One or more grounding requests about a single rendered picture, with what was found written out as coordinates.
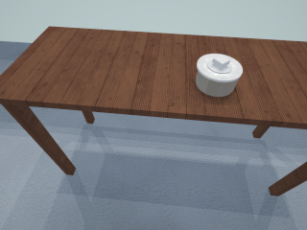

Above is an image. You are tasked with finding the table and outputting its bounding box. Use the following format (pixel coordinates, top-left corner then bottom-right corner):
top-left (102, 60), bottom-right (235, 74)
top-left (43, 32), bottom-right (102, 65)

top-left (0, 26), bottom-right (307, 196)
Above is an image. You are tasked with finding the knob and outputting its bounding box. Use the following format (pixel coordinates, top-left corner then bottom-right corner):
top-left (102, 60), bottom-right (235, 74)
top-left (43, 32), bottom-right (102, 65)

top-left (212, 55), bottom-right (230, 68)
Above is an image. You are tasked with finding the lid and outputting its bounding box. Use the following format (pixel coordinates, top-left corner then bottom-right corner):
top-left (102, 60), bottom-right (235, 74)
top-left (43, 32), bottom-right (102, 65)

top-left (197, 54), bottom-right (243, 82)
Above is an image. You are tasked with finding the pot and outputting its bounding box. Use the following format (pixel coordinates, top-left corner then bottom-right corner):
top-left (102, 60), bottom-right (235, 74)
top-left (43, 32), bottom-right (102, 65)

top-left (195, 71), bottom-right (239, 97)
